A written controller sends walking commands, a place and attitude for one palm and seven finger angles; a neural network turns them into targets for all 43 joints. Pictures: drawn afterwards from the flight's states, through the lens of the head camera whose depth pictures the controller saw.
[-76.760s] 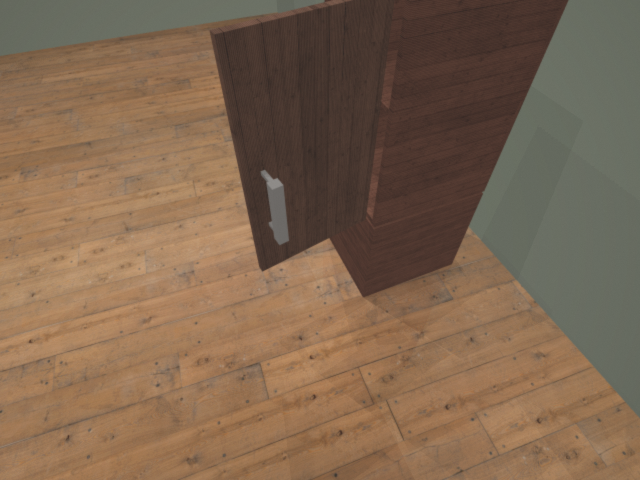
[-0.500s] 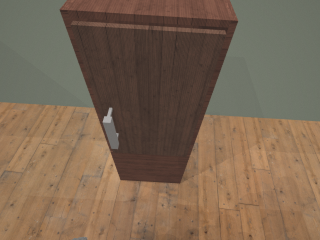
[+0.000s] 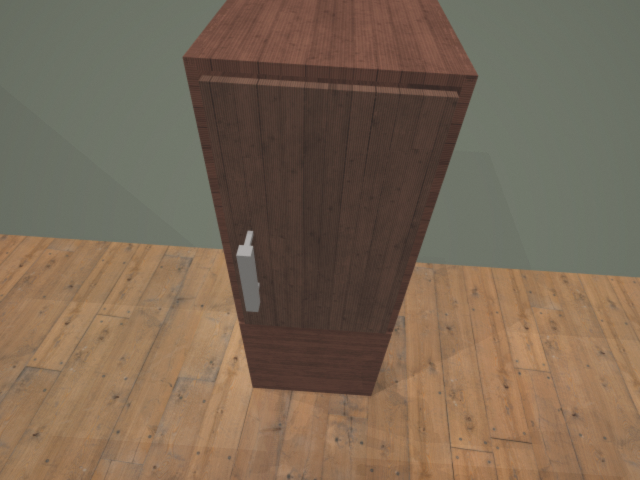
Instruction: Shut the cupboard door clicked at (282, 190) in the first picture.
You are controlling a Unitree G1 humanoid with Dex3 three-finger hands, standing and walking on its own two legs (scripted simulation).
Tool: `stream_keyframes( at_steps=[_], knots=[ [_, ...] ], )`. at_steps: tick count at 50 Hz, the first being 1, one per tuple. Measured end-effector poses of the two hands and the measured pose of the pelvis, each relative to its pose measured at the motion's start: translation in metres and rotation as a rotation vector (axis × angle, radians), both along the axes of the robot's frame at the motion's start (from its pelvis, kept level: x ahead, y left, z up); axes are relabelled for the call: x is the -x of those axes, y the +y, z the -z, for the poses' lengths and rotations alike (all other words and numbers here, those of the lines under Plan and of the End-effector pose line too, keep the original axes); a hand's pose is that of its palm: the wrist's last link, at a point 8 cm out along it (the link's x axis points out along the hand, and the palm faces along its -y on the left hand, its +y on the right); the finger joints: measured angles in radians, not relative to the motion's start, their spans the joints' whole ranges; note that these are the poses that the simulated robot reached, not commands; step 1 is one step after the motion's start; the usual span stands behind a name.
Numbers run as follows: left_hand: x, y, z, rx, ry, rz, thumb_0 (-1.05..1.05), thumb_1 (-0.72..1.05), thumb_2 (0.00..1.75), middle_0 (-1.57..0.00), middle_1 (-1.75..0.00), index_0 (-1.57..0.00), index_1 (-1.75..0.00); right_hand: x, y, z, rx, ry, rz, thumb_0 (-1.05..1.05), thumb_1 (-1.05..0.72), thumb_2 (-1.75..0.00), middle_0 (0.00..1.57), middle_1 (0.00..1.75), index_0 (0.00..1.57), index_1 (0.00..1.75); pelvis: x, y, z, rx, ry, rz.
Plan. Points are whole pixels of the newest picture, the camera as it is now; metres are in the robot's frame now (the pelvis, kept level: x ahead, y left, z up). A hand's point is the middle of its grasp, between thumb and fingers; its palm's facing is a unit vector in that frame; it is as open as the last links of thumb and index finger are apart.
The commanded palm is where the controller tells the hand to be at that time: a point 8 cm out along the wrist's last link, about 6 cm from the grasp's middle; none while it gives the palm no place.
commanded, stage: come to a stop and stand still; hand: left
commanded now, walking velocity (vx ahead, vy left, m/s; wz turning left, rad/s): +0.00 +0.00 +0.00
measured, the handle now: (251, 272) +0.50 +0.16 -0.10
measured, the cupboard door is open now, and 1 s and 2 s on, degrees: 0 0 0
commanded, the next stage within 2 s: look again from close up in 0.26 s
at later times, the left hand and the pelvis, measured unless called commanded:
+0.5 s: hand out of the picture +0.01 +0.22 -0.16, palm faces -0.02 -0.96 -0.28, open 7.4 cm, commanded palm none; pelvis -0.02 +0.00 +0.01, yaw +0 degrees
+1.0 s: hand out of the picture +0.06 +0.21 -0.15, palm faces -0.03 -0.95 -0.30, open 7.4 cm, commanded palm none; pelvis +0.00 -0.01 +0.01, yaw +0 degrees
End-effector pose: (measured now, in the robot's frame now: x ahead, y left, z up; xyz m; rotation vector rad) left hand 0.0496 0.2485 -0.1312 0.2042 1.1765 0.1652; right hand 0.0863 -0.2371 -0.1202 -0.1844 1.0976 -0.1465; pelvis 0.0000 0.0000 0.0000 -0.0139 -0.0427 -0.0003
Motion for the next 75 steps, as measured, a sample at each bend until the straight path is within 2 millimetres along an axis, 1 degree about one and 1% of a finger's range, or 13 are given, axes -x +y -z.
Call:
stream_keyframes(
  at_steps=[4,11,16,20,27,42,51,54,57,63,67,71,75],
  knots=[
    [0.017,0.008,-0.001,-0.01,0.036,-0.001,0.0,0.9,0.9,-0.2,-0.3,-0.21,-0.3,0.018,-0.003,0.001,0.008,0.038,0.009,0.0,-0.91,-0.9,0.2,0.3,0.2,0.3,0.006,0.003,-0.002,-0.003,-0.001,0.0],
    [0.044,0.017,-0.002,-0.025,0.103,-0.005,0.0,0.9,0.9,-0.2,-0.3,-0.21,-0.3,0.052,-0.016,0.002,0.033,0.123,0.035,0.0,-0.91,-0.9,0.2,0.3,0.2,0.3,0.014,0.006,-0.005,-0.007,-0.003,-0.002],
    [0.054,0.019,-0.003,-0.03,0.133,-0.002,0.0,0.9,0.9,-0.2,-0.3,-0.21,-0.3,0.069,-0.025,0.002,0.047,0.168,0.051,0.0,-0.91,-0.9,0.2,0.3,0.2,0.3,0.017,0.005,-0.006,-0.009,-0.004,-0.002],
    [0.054,0.019,-0.004,-0.034,0.141,0.003,0.0,0.9,0.9,-0.2,-0.3,-0.21,-0.3,0.076,-0.03,0.002,0.052,0.187,0.058,0.0,-0.91,-0.9,0.2,0.3,0.2,0.3,0.018,0.004,-0.007,-0.01,-0.004,-0.002],
    [0.043,0.016,-0.007,-0.04,0.122,0.013,0.0,0.9,0.9,-0.2,-0.3,-0.21,-0.3,0.073,-0.035,0.002,0.05,0.189,0.056,0.0,-0.91,-0.9,0.2,0.3,0.2,0.3,0.017,0.0,-0.009,-0.012,-0.004,-0.003],
    [0.004,0.011,-0.015,-0.054,0.057,0.039,0.0,0.9,0.9,-0.2,-0.3,-0.21,-0.3,0.044,-0.042,-0.001,0.044,0.15,0.034,0.0,-0.91,-0.9,0.2,0.3,0.2,0.3,0.01,-0.009,-0.011,-0.014,-0.002,-0.002],
    [-0.007,0.009,-0.017,-0.06,0.056,0.04,0.0,0.9,0.9,-0.2,-0.3,-0.21,-0.3,0.032,-0.049,-0.003,0.053,0.153,0.024,0.0,-0.91,-0.9,0.2,0.3,0.2,0.3,0.003,-0.013,-0.013,-0.014,0.003,-0.005],
    [-0.006,0.005,-0.015,-0.056,0.07,0.03,0.0,0.9,0.9,-0.2,-0.3,-0.21,-0.3,0.031,-0.048,-0.002,0.051,0.164,0.025,0.0,-0.91,-0.9,0.2,0.3,0.2,0.3,-0.002,-0.014,-0.013,-0.014,0.005,-0.003],
    [0.0,-0.006,-0.009,-0.034,0.102,0.023,0.0,0.9,0.9,-0.2,-0.3,-0.2,-0.3,0.034,-0.04,0.003,0.031,0.184,0.031,0.0,-0.91,-0.9,0.2,0.3,0.2,0.3,-0.009,-0.016,-0.012,-0.015,0.007,0.001],
    [0.018,-0.036,0.003,0.034,0.188,0.0,0.0,0.9,0.9,-0.2,-0.3,-0.2,-0.3,0.046,-0.019,0.014,-0.03,0.255,0.055,0.0,-0.91,-0.9,0.2,0.3,0.2,0.3,-0.027,-0.021,-0.009,-0.015,0.01,0.007],
    [0.028,-0.057,0.006,0.074,0.234,-0.024,0.0,0.9,0.9,-0.2,-0.3,-0.2,-0.3,0.053,-0.005,0.017,-0.058,0.306,0.065,0.0,-0.91,-0.9,0.2,0.3,0.2,0.3,-0.036,-0.023,-0.01,-0.011,0.013,0.003],
    [0.032,-0.069,0.007,0.09,0.25,-0.045,0.0,0.9,0.9,-0.2,-0.3,-0.21,-0.3,0.058,-0.002,0.018,-0.06,0.334,0.083,0.01,-0.92,-0.9,0.2,0.3,0.2,0.3,-0.037,-0.025,-0.011,-0.013,0.018,0.002],
    [0.035,-0.069,0.008,0.081,0.251,-0.053,0.01,0.91,0.9,-0.2,-0.3,-0.21,-0.3,0.06,-0.004,0.019,-0.055,0.327,0.101,0.01,-0.93,-0.9,0.2,0.3,0.2,0.3,-0.032,-0.026,-0.009,-0.015,0.018,0.006]
  ],
)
